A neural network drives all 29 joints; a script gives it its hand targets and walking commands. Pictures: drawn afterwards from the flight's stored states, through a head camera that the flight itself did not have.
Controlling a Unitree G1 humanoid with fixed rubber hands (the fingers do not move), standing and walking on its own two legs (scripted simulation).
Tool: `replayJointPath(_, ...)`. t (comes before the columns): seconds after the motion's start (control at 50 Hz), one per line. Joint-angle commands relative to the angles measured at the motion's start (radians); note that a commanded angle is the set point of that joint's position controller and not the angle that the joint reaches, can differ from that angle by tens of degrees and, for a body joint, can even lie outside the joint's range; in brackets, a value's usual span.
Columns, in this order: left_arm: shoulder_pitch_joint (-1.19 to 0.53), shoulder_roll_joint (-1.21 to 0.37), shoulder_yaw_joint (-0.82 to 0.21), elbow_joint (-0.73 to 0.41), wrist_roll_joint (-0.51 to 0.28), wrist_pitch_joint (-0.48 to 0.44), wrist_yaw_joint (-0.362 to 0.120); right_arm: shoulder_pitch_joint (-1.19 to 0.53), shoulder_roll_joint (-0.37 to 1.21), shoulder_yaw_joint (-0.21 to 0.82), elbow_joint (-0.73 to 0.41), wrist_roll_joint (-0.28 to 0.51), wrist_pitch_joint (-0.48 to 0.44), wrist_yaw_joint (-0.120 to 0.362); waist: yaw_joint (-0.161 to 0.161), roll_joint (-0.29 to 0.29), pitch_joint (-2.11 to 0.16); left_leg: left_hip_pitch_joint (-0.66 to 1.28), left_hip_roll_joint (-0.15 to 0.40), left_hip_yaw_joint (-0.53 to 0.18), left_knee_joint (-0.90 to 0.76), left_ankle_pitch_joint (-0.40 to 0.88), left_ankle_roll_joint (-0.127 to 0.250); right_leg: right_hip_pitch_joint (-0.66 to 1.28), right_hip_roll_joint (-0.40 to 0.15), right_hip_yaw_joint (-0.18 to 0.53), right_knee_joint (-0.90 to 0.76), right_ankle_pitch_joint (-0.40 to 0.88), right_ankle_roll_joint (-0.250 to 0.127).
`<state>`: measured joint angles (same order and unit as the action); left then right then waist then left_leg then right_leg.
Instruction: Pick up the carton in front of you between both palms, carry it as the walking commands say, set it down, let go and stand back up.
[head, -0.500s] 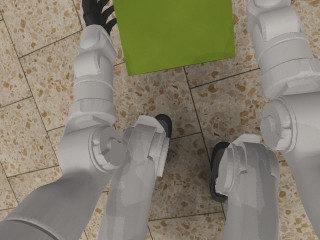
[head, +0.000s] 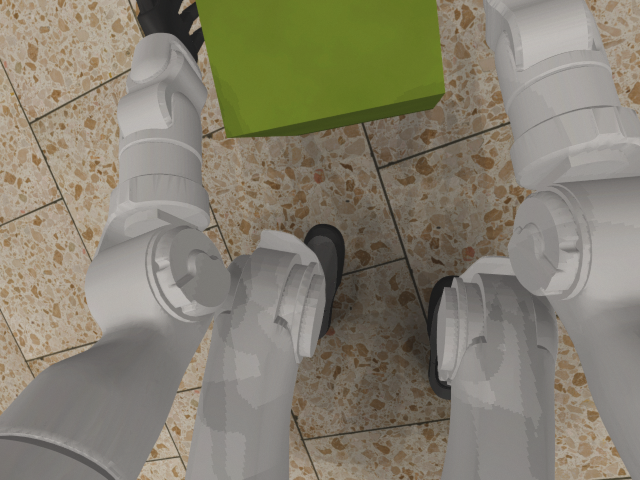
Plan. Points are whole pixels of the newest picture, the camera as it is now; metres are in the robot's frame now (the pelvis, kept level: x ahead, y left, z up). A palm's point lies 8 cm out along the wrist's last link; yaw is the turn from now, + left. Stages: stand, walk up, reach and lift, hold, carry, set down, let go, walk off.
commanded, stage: set down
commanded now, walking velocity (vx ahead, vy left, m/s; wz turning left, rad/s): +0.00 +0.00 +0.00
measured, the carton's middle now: (335, 33) +0.54 +0.08 -0.25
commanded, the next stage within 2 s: let go in 1.58 s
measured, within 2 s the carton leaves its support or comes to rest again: neither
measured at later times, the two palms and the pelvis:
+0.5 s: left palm (170, 98) +0.46 +0.25 -0.17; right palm out of the picture +0.57 -0.13 -0.18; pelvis -0.01 +0.00 +0.00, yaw -1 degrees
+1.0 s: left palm (88, 63) +0.47 +0.23 -0.04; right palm out of the picture +0.58 -0.13 -0.04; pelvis -0.01 +0.01 +0.08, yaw -1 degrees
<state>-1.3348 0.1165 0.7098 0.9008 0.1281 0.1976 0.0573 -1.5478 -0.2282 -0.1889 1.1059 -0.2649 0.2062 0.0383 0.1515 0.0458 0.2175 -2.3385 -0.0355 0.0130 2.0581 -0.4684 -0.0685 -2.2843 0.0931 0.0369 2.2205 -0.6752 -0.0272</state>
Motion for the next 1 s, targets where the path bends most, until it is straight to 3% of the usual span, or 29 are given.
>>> replayJointPath(0.0, -0.278, -0.719, -0.246, 0.069, -0.056, 0.033, -0.174, -0.135, 0.51, 0.091, 0.096, 0.003, 0.011, 0.131, -0.119, -0.17, -0.761, 0.461, -0.059, 0.032, -0.029, 0.286, -0.006, 0.353, -0.002, 0.058, -0.275, 0.39, -0.04)
replayJointPath(0.04, -0.255, -0.665, -0.248, 0.083, -0.046, 0.005, -0.175, -0.154, 0.533, 0.16, 0.063, 0.024, 0.001, 0.136, -0.064, -0.231, -0.737, 0.463, -0.061, 0.03, -0.01, 0.272, 0.0, 0.347, -0.017, 0.047, -0.246, 0.371, -0.02)
replayJointPath(0.06, -0.277, -0.683, -0.226, 0.095, -0.044, 0.024, -0.182, -0.136, 0.49, 0.123, 0.085, 0.012, 0.007, 0.136, -0.113, -0.186, -0.698, 0.429, -0.073, 0.038, -0.026, 0.255, 0.004, 0.317, -0.005, 0.061, -0.274, 0.369, -0.037)
replayJointPath(0.08, -0.251, -0.648, -0.224, 0.07, -0.033, 0.011, -0.178, -0.159, 0.498, 0.125, 0.025, 0.021, -0.004, 0.134, -0.051, -0.196, -0.702, 0.442, -0.083, 0.041, -0.023, 0.282, 0.009, 0.258, -0.008, 0.041, -0.261, 0.317, -0.032)
replayJointPath(0.1, -0.269, -0.602, -0.238, 0.088, -0.016, 0.027, -0.171, -0.056, 0.516, 0.091, 0.121, 0.01, 0.02, 0.14, -0.12, -0.185, -0.716, 0.466, -0.056, 0.033, -0.021, 0.285, 0.001, 0.305, 0.0, 0.056, -0.272, 0.363, -0.033)
replayJointPath(0.18, -0.257, -0.583, -0.226, 0.178, -0.051, -0.002, -0.16, -0.217, 0.332, 0.121, 0.059, 0.039, -0.02, 0.113, -0.079, -0.142, -0.665, 0.479, -0.064, 0.037, -0.015, 0.269, -0.002, 0.312, -0.01, 0.051, -0.261, 0.331, -0.031)
replayJointPath(0.24, -0.095, -0.313, -0.075, 0.135, 0.032, -0.04, -0.096, -0.147, 0.139, 0.109, 0.006, 0.025, -0.036, 0.066, 0.0, -0.238, -0.693, 0.536, -0.043, 0.048, 0.009, 0.286, 0.004, 0.292, -0.035, 0.063, -0.267, 0.303, 0.007)
replayJointPath(0.28, -0.079, -0.193, -0.125, 0.083, -0.051, -0.08, -0.051, -0.214, 0.017, 0.181, -0.022, 0.102, -0.063, 0.012, -0.028, -0.258, -0.775, 0.531, -0.039, 0.047, 0.006, 0.316, -0.011, 0.414, -0.051, 0.072, -0.263, 0.448, 0.015)
replayJointPath(0.3, 0.017, 0.019, -0.057, 0.155, -0.021, -0.11, 0.001, -0.174, -0.175, 0.188, 0.055, 0.129, -0.076, -0.031, 0.064, -0.248, -0.741, 0.479, -0.013, 0.071, 0.015, 0.288, -0.028, 0.446, -0.071, 0.106, -0.26, 0.447, 0.014)
replayJointPath(0.34, -0.02, 0.047, -0.219, 0.078, -0.145, -0.152, 0.036, -0.272, -0.229, 0.279, -0.076, 0.274, -0.109, -0.07, 0.04, -0.21, -0.854, 0.558, 0.011, 0.031, -0.017, 0.4, -0.022, 0.532, -0.086, 0.094, -0.229, 0.529, 0.027)
replayJointPath(0.36, 0.042, 0.111, -0.183, 0.168, -0.157, -0.172, 0.05, -0.303, -0.286, 0.299, -0.063, 0.282, -0.116, -0.082, 0.094, -0.236, -0.877, 0.583, -0.004, 0.057, -0.017, 0.392, -0.019, 0.484, -0.079, 0.086, -0.228, 0.436, 0.041)
replayJointPath(0.42, -0.146, 0.143, -0.247, 0.043, -0.291, -0.2, 0.055, -0.411, -0.265, 0.37, -0.146, 0.36, -0.124, -0.072, 0.051, -0.388, -0.938, 0.542, 0.017, 0.024, -0.006, 0.397, 0.008, 0.581, -0.095, 0.086, -0.222, 0.434, 0.039)
replayJointPath(0.48, -0.141, 0.27, -0.234, -0.085, -0.297, -0.213, 0.073, -0.426, -0.288, 0.429, -0.209, 0.449, -0.108, -0.057, 0.168, -0.366, -1.138, 0.587, 0.035, 0.082, -0.003, 0.453, 0.01, 0.737, -0.105, 0.137, -0.246, 0.544, 0.039)
replayJointPath(0.52, -0.207, 0.206, -0.303, -0.038, -0.318, -0.168, 0.08, -0.397, -0.339, 0.38, -0.045, 0.422, -0.074, -0.043, 0.056, -0.29, -1.013, 0.623, 0.034, 0.059, -0.058, 0.349, 0.009, 0.657, -0.095, 0.099, -0.271, 0.346, 0.025)
replayJointPath(0.56, -0.173, 0.21, -0.303, -0.02, -0.298, -0.141, 0.096, -0.478, -0.312, 0.451, -0.041, 0.48, -0.033, -0.018, 0.174, -0.274, -1.016, 0.682, 0.043, 0.098, -0.079, 0.295, 0.004, 0.606, -0.089, 0.101, -0.292, 0.218, 0.022)
replayJointPath(0.58, -0.179, 0.212, -0.316, -0.058, -0.311, -0.127, 0.108, -0.469, -0.352, 0.426, 0.002, 0.484, -0.03, -0.003, 0.141, -0.3, -1.024, 0.659, 0.033, 0.095, -0.093, 0.255, 0.0, 0.63, -0.088, 0.084, -0.274, 0.188, 0.023)
replayJointPath(0.6, -0.17, 0.174, -0.308, -0.072, -0.296, -0.117, 0.112, -0.47, -0.338, 0.42, -0.012, 0.467, -0.028, -0.001, 0.187, -0.272, -1.006, 0.719, 0.039, 0.098, -0.111, 0.285, -0.004, 0.567, -0.094, 0.096, -0.308, 0.19, 0.018)
replayJointPath(0.66, -0.177, 0.158, -0.334, -0.17, -0.302, -0.095, 0.135, -0.475, -0.432, 0.38, -0.089, 0.428, -0.023, 0.001, 0.088, -0.276, -1.165, 0.866, 0.034, 0.061, -0.132, 0.341, 0.006, 0.579, -0.082, 0.033, -0.307, 0.203, 0.02)
replayJointPath(0.68, -0.129, 0.136, -0.332, -0.165, -0.298, -0.09, 0.134, -0.446, -0.423, 0.382, -0.043, 0.421, -0.01, -0.007, 0.125, -0.279, -1.217, 0.928, 0.013, 0.059, -0.136, 0.372, 0.015, 0.549, -0.076, 0.012, -0.31, 0.2, 0.014)
replayJointPath(0.7, -0.135, 0.158, -0.351, -0.177, -0.269, -0.087, 0.143, -0.363, -0.421, 0.308, 0.081, 0.404, 0.0, -0.002, 0.082, -0.149, -1.135, 0.956, 0.02, 0.048, -0.159, 0.345, 0.001, 0.414, -0.066, 0.008, -0.308, 0.158, -0.004)
replayJointPath(0.72, -0.032, 0.096, -0.325, -0.176, -0.251, -0.076, 0.149, -0.299, -0.412, 0.329, -0.01, 0.424, -0.016, -0.002, 0.138, -0.172, -1.233, 1.046, 0.0, 0.087, -0.154, 0.378, 0.013, 0.474, -0.06, -0.001, -0.351, 0.16, 0.0)
replayJointPath(0.76, -0.094, 0.084, -0.333, -0.33, -0.266, -0.053, 0.165, -0.364, -0.453, 0.289, -0.111, 0.355, -0.009, -0.001, 0.072, -0.268, -1.356, 1.051, -0.019, 0.042, -0.194, 0.418, 0.019, 0.556, -0.057, -0.026, -0.356, 0.226, -0.002)
replayJointPath(0.78, -0.046, 0.081, -0.371, -0.237, -0.279, -0.037, 0.168, -0.347, -0.444, 0.251, -0.034, 0.379, -0.005, -0.001, -0.003, -0.2, -1.299, 1.051, -0.011, 0.035, -0.196, 0.374, 0.017, 0.495, -0.045, -0.036, -0.4, 0.191, -0.014)
replayJointPath(0.82, -0.008, 0.138, -0.278, -0.242, -0.222, -0.039, 0.178, -0.368, -0.411, 0.294, -0.195, 0.406, -0.018, 0.007, 0.144, -0.3, -1.271, 0.992, -0.022, 0.066, -0.243, 0.359, 0.038, 0.584, -0.051, -0.029, -0.402, 0.199, 0.008)
replayJointPath(0.88, -0.025, 0.082, -0.311, -0.253, -0.198, -0.021, 0.174, -0.292, -0.339, 0.234, -0.125, 0.379, -0.005, 0.028, 0.12, -0.261, -1.176, 0.937, -0.035, 0.075, -0.319, 0.326, 0.029, 0.583, -0.033, -0.033, -0.468, 0.216, 0.011)
replayJointPath(0.9, -0.012, 0.027, -0.34, -0.293, -0.227, -0.021, 0.173, -0.25, -0.427, 0.16, -0.05, 0.332, -0.007, 0.021, 0.03, -0.21, -1.179, 0.892, -0.024, 0.064, -0.312, 0.299, 0.005, 0.6, -0.037, -0.023, -0.476, 0.196, -0.008)
replayJointPath(0.92, 0.01, 0.081, -0.302, -0.33, -0.197, -0.034, 0.164, -0.25, -0.37, 0.193, -0.136, 0.348, -0.006, 0.015, 0.086, -0.257, -1.18, 0.89, -0.027, 0.064, -0.326, 0.308, 0.022, 0.603, -0.044, -0.007, -0.488, 0.237, 0.0)
replayJointPath(0.96, 0.011, 0.029, -0.323, -0.338, -0.19, -0.029, 0.15, -0.244, -0.365, 0.183, -0.087, 0.34, -0.005, 0.021, 0.106, -0.147, -1.136, 0.934, -0.022, 0.08, -0.368, 0.37, 0.005, 0.565, -0.034, 0.015, -0.546, 0.265, -0.004)
replayJointPath(0.98, 0.025, 0.071, -0.292, -0.319, -0.176, -0.028, 0.146, -0.239, -0.373, 0.18, -0.168, 0.334, -0.013, 0.03, 0.127, -0.219, -1.212, 1.045, -0.024, 0.058, -0.361, 0.405, 0.031, 0.557, -0.037, -0.01, -0.557, 0.243, 0.017)
